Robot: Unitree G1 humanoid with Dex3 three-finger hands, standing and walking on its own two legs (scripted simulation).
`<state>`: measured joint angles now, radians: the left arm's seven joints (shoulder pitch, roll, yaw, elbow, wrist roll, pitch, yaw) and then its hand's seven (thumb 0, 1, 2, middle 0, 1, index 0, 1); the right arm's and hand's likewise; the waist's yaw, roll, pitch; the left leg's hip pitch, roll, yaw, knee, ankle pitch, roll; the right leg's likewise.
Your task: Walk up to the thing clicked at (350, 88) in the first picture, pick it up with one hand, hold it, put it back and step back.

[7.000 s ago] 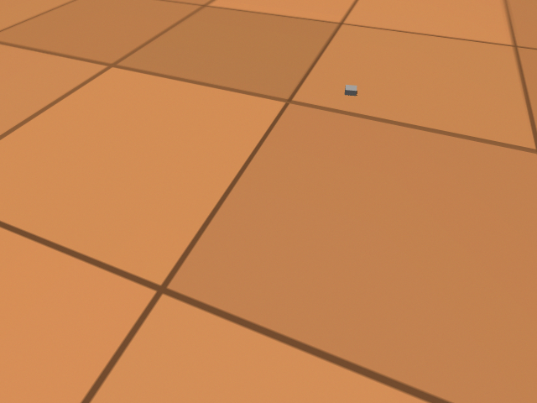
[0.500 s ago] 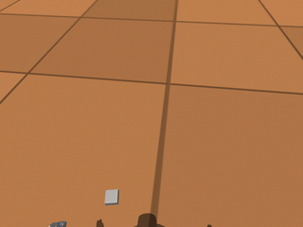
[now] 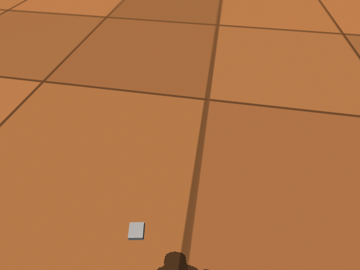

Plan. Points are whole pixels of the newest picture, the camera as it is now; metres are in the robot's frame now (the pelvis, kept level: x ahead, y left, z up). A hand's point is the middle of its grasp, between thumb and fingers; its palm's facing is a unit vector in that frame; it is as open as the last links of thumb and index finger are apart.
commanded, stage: walk up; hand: left
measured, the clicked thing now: (136, 231) +0.46 +0.26 -0.76
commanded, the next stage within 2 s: stand in 0.40 s
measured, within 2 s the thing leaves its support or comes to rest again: neither
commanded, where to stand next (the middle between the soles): +0.09 +0.00 m, yaw +1 degrees
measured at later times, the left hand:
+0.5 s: hand out of the picture +0.08 +0.26 -0.15, palm faces +0.03 -0.95 -0.32, open 7.4 cm
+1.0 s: hand out of the picture +0.06 +0.26 -0.15, palm faces +0.00 -0.94 -0.34, open 7.4 cm
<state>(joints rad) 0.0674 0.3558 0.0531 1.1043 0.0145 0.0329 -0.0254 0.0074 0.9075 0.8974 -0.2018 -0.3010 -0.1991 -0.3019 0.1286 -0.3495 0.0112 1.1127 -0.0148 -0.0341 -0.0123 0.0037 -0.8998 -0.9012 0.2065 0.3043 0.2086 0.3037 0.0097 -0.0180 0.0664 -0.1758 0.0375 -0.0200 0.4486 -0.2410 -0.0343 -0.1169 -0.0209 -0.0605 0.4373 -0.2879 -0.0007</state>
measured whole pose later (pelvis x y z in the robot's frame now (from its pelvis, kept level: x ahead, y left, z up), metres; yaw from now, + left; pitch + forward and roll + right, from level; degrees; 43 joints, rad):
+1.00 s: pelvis -0.01 +0.01 +0.01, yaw +0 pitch -2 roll +0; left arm 0.09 0.35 0.01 1.16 0.01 -0.01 -0.01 0.01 0.91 0.90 -0.20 -0.30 -0.20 -0.30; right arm 0.09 -0.35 0.02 1.15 -0.01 -0.01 0.01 0.00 -0.90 -0.90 0.21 0.30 0.21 0.30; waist 0.01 0.00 0.06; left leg -0.13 0.02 -0.02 0.32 -0.15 -0.03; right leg -0.07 -0.03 -0.06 0.31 -0.20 0.01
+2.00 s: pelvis +0.00 +0.01 +0.01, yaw +0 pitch -2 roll +0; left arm 0.11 0.35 0.01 1.14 0.01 -0.01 0.00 0.01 0.91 0.90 -0.20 -0.30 -0.20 -0.30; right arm 0.09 -0.35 0.02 1.15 -0.01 -0.01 0.01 0.00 -0.90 -0.90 0.20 0.30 0.21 0.30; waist 0.01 0.00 0.05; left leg -0.12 0.02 -0.01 0.31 -0.16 -0.03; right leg -0.07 -0.03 -0.05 0.30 -0.21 0.02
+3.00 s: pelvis -0.01 +0.01 +0.01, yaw -1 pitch -2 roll +0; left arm 0.13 0.35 0.01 1.13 0.02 -0.01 0.00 0.01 0.91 0.90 -0.20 -0.30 -0.20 -0.30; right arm 0.11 -0.35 0.01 1.14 -0.01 -0.01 0.01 0.00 -0.90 -0.90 0.21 0.30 0.21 0.30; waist 0.01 0.00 0.04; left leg -0.11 0.02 0.00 0.31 -0.16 -0.02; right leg -0.06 -0.03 -0.04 0.30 -0.20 0.02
